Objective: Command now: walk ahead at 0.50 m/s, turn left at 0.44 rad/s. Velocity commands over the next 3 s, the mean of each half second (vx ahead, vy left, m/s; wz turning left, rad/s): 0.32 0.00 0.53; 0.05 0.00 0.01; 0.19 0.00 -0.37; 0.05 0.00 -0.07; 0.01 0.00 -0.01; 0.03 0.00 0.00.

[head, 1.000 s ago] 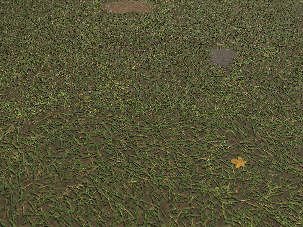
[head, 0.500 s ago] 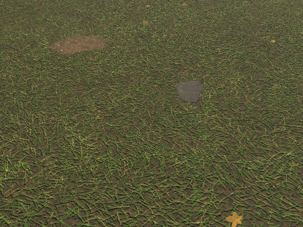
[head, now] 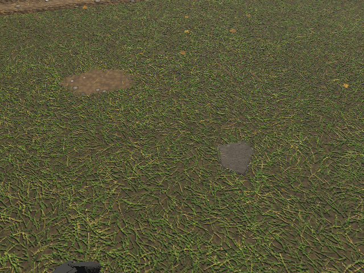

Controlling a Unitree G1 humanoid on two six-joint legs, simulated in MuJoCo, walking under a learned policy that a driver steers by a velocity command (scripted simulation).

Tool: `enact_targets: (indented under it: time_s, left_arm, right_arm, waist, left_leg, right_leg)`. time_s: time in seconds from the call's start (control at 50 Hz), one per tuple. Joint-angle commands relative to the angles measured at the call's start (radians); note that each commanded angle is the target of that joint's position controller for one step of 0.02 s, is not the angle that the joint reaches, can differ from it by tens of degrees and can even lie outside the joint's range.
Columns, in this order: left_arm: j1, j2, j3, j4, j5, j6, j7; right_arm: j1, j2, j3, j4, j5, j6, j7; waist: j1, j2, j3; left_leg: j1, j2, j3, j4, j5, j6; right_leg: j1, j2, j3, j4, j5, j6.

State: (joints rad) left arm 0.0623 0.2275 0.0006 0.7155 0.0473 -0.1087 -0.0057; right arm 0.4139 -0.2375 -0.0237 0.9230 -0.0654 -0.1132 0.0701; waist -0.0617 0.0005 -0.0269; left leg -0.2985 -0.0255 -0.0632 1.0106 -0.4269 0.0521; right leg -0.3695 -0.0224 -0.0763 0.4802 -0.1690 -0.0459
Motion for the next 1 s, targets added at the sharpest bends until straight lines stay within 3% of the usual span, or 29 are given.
enact_targets:
  time_s: [0.02, 0.06, 0.16, 0.24, 0.26, 0.28, 0.3, 0.32, 0.34, 0.36, 0.38, 0.4, 0.42, 0.44, 0.46, 0.48, 0.52, 0.58, 0.62, 0.64, 0.68, 0.7, 0.72, 0.74, 0.76, 0.8, 0.86, 0.92, 1.0]
  left_arm:
    - [0.258, 0.035, 0.017, 0.059, -0.013, 0.005, 0.025]
    - [0.201, 0.015, 0.017, 0.04, 0.003, -0.002, 0.036]
    - [0.237, 0.084, 0.048, 0.082, 0.036, -0.018, 0.027]
    - [0.19, 0.151, 0.066, 0.084, 0.051, -0.021, 0.002]
    - [0.138, 0.151, 0.063, 0.065, 0.073, -0.025, 0.002]
    - [0.067, 0.175, 0.068, 0.025, 0.074, -0.027, 0.01]
    - [0.017, 0.207, 0.075, 0.006, 0.063, -0.034, 0.021]
    - [0.051, 0.242, 0.088, 0.036, -0.006, -0.038, 0.026]
    - [0.167, 0.242, 0.084, 0.07, -0.005, -0.033, 0.022]
    - [0.335, 0.163, 0.064, 0.108, 0.027, -0.022, 0.007]
    - [0.538, 0.032, 0.023, 0.105, 0.076, -0.016, -0.013]
    - [0.361, 0.096, 0.03, 0.051, 0.007, -0.018, -0.029]
    - [0.1, 0.125, 0.037, -0.04, -0.04, -0.01, -0.029]
    - [0.022, 0.168, 0.044, -0.059, -0.026, 0.001, -0.004]
    - [0.066, 0.163, 0.038, -0.038, 0.01, 0.006, 0.019]
    - [0.117, 0.126, 0.023, -0.027, 0.021, 0.014, 0.035]
    - [0.157, 0.132, 0.02, -0.024, 0.042, 0.032, 0.043]
    - [0.208, 0.096, 0.008, -0.015, 0.026, 0.068, 0.005]
    - [0.191, 0.085, -0.001, -0.026, 0.02, 0.084, -0.024]
    - [0.238, 0.072, -0.006, -0.015, 0.031, 0.076, -0.041]
    - [0.288, 0.08, 0.005, -0.011, 0.003, 0.048, -0.077]
    - [0.236, 0.084, 0.009, -0.025, -0.031, 0.038, -0.085]
    - [0.211, 0.093, 0.007, -0.041, -0.058, 0.034, -0.088]
    - [0.07, 0.19, 0.015, -0.098, -0.075, 0.02, -0.094]
    - [-0.06, 0.202, 0.021, -0.13, -0.042, 0.018, -0.11]
    - [-0.019, 0.222, 0.054, -0.13, -0.035, 0.019, -0.094]
    - [0.076, 0.21, 0.073, -0.14, -0.028, 0.017, -0.065]
    - [0.15, 0.214, 0.088, -0.142, -0.022, 0.009, -0.046]
    - [0.16, 0.208, 0.093, -0.164, -0.022, 0.014, -0.044]
  right_arm:
    - [-0.074, -0.044, -0.008, -0.069, -0.02, -0.007, -0.022]
    - [-0.105, 0.0, 0.004, -0.072, -0.025, 0.005, -0.008]
    - [-0.245, 0.011, 0.019, -0.106, 0.006, 0.016, 0.03]
    - [-0.269, -0.043, 0.003, -0.136, 0.014, 0.025, 0.043]
    - [-0.19, -0.059, -0.002, -0.126, 0.015, 0.014, 0.039]
    - [-0.121, -0.098, -0.023, -0.115, 0.0, 0.0, 0.034]
    - [-0.078, -0.15, -0.048, -0.117, -0.003, -0.012, 0.025]
    - [-0.138, -0.201, -0.071, -0.136, 0.018, -0.022, 0.021]
    - [-0.155, -0.225, -0.082, -0.134, 0.032, -0.032, 0.017]
    - [-0.115, -0.29, -0.106, -0.147, 0.024, -0.043, -0.018]
    - [-0.031, -0.361, -0.121, -0.166, 0.016, -0.026, -0.047]
    - [0.072, -0.315, -0.11, -0.144, -0.001, -0.033, -0.045]
    - [0.082, -0.281, -0.115, -0.12, 0.014, -0.051, -0.045]
    - [0.029, -0.222, -0.103, -0.11, 0.043, -0.045, -0.054]
    - [-0.019, -0.172, -0.08, -0.117, 0.05, -0.036, -0.052]
    - [-0.084, -0.168, -0.069, -0.136, 0.045, -0.027, -0.043]
    - [-0.188, -0.16, -0.056, -0.208, 0.033, -0.014, -0.031]
    - [-0.276, -0.231, -0.074, -0.291, 0.015, -0.011, -0.035]
    - [-0.249, -0.197, -0.061, -0.319, 0.028, -0.011, -0.034]
    - [-0.263, -0.156, -0.039, -0.335, 0.026, -0.005, -0.029]
    - [-0.315, -0.11, -0.003, -0.349, 0.053, 0.016, 0.001]
    - [-0.265, -0.088, 0.006, -0.317, 0.091, 0.026, 0.025]
    - [-0.184, -0.068, 0.017, -0.285, 0.106, 0.037, 0.048]
    - [-0.008, -0.052, 0.009, -0.274, 0.108, 0.044, 0.046]
    - [0.017, -0.129, -0.009, -0.269, 0.081, 0.052, 0.027]
    - [-0.18, -0.199, -0.033, -0.335, 0.035, 0.066, -0.021]
    - [-0.232, -0.164, -0.027, -0.378, 0.051, 0.068, -0.064]
    - [-0.254, -0.151, -0.031, -0.413, 0.04, 0.075, -0.091]
    - [-0.238, -0.151, -0.034, -0.43, 0.034, 0.072, -0.099]
  waist:
    - [0.094, -0.086, -0.016]
    - [0.061, -0.072, -0.019]
    - [0.061, -0.042, 0.033]
    - [0.013, -0.072, 0.016]
    - [-0.027, -0.081, 0.01]
    - [-0.062, -0.068, -0.012]
    - [-0.094, -0.061, -0.013]
    - [-0.08, -0.034, 0.041]
    - [-0.027, -0.031, 0.021]
    - [0.02, 0.106, -0.1]
    - [0.091, 0.287, -0.443]
    - [-0.023, 0.162, -0.393]
    - [-0.091, 0.132, -0.177]
    - [-0.078, 0.062, -0.104]
    - [-0.012, 0.028, -0.092]
    - [0.066, 0.037, -0.054]
    - [0.121, 0.01, -0.06]
    - [0.141, 0.031, -0.061]
    - [0.103, 0.038, -0.049]
    - [0.106, 0.033, -0.063]
    - [0.149, 0.012, -0.049]
    - [0.131, -0.028, -0.029]
    - [0.088, -0.008, -0.066]
    - [-0.075, -0.129, -0.124]
    - [-0.122, -0.083, -0.091]
    - [-0.042, -0.052, -0.081]
    - [0.02, -0.03, -0.062]
    - [0.052, -0.079, -0.045]
    - [0.053, -0.07, -0.035]
  left_leg:
    - [-0.433, 0.122, -0.033, 0.138, 0.118, 0.033]
    - [-0.379, 0.137, -0.015, 0.085, 0.124, 0.021]
    - [-0.376, 0.146, 0.055, -0.182, 0.358, -0.012]
    - [-0.21, 0.111, 0.055, -0.247, 0.484, -0.019]
    - [-0.151, 0.123, 0.007, -0.126, 0.57, -0.01]
    - [-0.07, 0.081, 0.047, -0.031, 0.526, -0.005]
    - [0.018, 0.047, 0.078, -0.036, 0.445, 0.0]
    - [-0.004, 0.023, 0.13, -0.356, 0.34, 0.007]
    - [0.12, -0.049, 0.192, -0.442, 0.439, 0.038]
    - [0.333, 0.021, 0.03, -0.424, 0.975, 0.175]
    - [0.686, 0.29, -0.397, -0.421, 1.294, 0.502]
    - [0.69, 0.364, -0.568, -0.534, 1.314, 0.525]
    - [0.552, 0.351, -0.513, -0.587, 1.102, 0.419]
    - [0.409, 0.326, -0.453, -0.613, 0.89, 0.365]
    - [0.235, 0.293, -0.405, -0.628, 0.886, 0.344]
    - [0.066, 0.274, -0.37, -0.68, 0.87, 0.336]
    - [-0.091, 0.208, -0.326, -0.749, 0.674, 0.293]
    - [-0.252, 0.115, -0.184, -0.738, 0.547, 0.225]
    - [-0.24, 0.135, -0.198, -0.702, 0.453, 0.191]
    - [-0.289, 0.126, -0.174, -0.63, 0.417, 0.16]
    - [-0.31, 0.115, -0.162, -0.517, 0.509, 0.124]
    - [-0.203, 0.133, -0.223, -0.508, 0.515, 0.108]
    - [-0.131, 0.118, -0.249, -0.485, 0.435, 0.044]
    - [-0.021, 0.028, -0.115, -0.446, 0.215, -0.074]
    - [0.072, 0.011, -0.03, -0.472, 0.187, -0.108]
    - [0.129, 0.0, 0.01, -0.414, 0.213, -0.067]
    - [0.069, 0.007, 0.015, -0.43, 0.25, -0.027]
    - [0.036, -0.008, 0.05, -0.392, 0.247, -0.009]
    - [0.085, 0.013, 0.06, -0.413, 0.316, 0.028]
  right_leg:
    - [0.373, -0.306, 0.338, -0.304, -0.037, -0.189]
    - [0.323, -0.285, 0.221, -0.349, 0.097, -0.184]
    - [0.265, -0.256, -0.014, -0.387, 0.387, -0.183]
    - [0.181, -0.232, -0.134, -0.301, 0.605, -0.136]
    - [0.146, -0.264, -0.122, -0.253, 0.615, -0.13]
    - [0.099, -0.235, -0.16, -0.176, 0.62, -0.11]
    - [0.057, -0.219, -0.184, -0.09, 0.649, -0.081]
    - [0.136, -0.193, -0.209, -0.034, 0.594, -0.053]
    - [0.163, -0.158, -0.203, 0.098, 0.603, -0.03]
    - [0.087, -0.12, -0.193, 0.349, 0.359, 0.051]
    - [-0.055, -0.012, -0.107, 0.672, -0.549, 0.15]
    - [-0.225, 0.037, 0.058, 0.858, -0.628, 0.163]
    - [-0.417, 0.015, 0.148, 0.893, -0.603, 0.14]
    - [-0.425, -0.029, 0.162, 0.874, -0.573, 0.134]
    - [-0.318, -0.063, 0.184, 0.828, -0.506, 0.126]
    - [-0.204, -0.08, 0.189, 0.766, -0.45, 0.124]
    - [-0.075, -0.062, 0.169, 0.658, -0.366, 0.117]
    - [0.083, -0.017, 0.076, 0.557, -0.2, 0.126]
    - [0.092, -0.037, 0.076, 0.466, -0.179, 0.138]
    - [0.174, -0.037, 0.064, 0.507, -0.073, 0.133]
    - [0.249, -0.033, 0.036, 0.338, -0.009, 0.141]
    - [0.188, -0.051, 0.066, 0.078, 0.037, 0.132]
    - [0.219, -0.079, 0.12, 0.02, 0.224, 0.09]
    - [0.163, -0.178, 0.249, -0.022, 0.475, -0.07]
    - [-0.01, -0.142, 0.233, -0.017, 0.254, -0.112]
    - [-0.098, -0.084, 0.229, -0.055, 0.034, -0.071]
    - [-0.001, -0.124, 0.294, -0.049, 0.126, -0.137]
    - [0.048, -0.151, 0.356, -0.052, 0.231, -0.228]
    - [0.013, -0.13, 0.374, -0.036, 0.208, -0.22]
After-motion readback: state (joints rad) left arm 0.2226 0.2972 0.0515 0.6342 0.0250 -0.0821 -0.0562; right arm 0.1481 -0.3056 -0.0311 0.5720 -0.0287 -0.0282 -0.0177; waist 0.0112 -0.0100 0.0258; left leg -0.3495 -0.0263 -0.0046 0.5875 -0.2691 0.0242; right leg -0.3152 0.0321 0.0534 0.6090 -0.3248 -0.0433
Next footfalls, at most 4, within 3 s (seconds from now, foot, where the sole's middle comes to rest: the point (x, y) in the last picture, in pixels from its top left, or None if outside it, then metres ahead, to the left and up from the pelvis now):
0.34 left None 0.29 0.16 -0.77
0.70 right None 0.32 -0.06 -0.77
1.36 right None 0.35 -0.09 -0.77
1.84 left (139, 268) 0.59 0.17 -0.94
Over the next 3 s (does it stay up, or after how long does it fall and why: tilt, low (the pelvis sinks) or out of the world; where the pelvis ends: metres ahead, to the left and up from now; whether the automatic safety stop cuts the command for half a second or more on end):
stays up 0.60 0.04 -0.17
